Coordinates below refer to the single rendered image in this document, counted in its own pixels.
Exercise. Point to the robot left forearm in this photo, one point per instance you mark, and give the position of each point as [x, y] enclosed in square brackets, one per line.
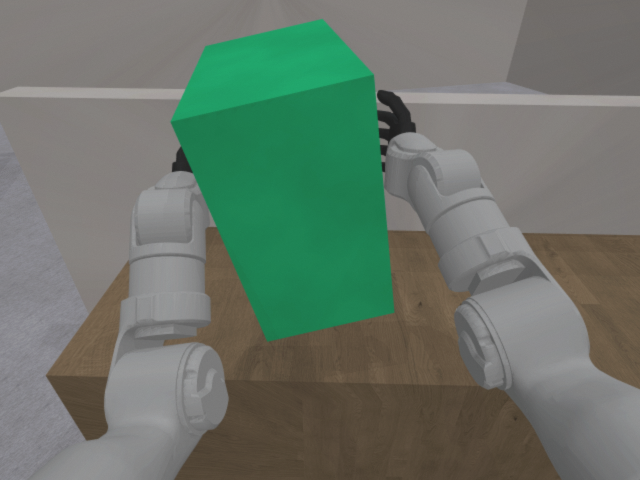
[167, 253]

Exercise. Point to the carton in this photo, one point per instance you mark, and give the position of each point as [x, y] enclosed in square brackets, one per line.
[280, 130]

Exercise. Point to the robot left hand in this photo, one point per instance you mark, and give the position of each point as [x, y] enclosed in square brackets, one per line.
[181, 163]

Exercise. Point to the robot right forearm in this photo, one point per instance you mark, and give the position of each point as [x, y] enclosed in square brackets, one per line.
[478, 250]

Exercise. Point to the pedestal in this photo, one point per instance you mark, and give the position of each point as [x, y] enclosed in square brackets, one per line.
[385, 398]

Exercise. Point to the right robot upper arm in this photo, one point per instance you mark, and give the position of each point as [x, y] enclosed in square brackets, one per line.
[526, 339]

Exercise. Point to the robot right hand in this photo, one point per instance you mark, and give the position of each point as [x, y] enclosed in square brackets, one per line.
[399, 121]

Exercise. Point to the left robot upper arm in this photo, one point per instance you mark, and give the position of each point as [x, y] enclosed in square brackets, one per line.
[159, 403]

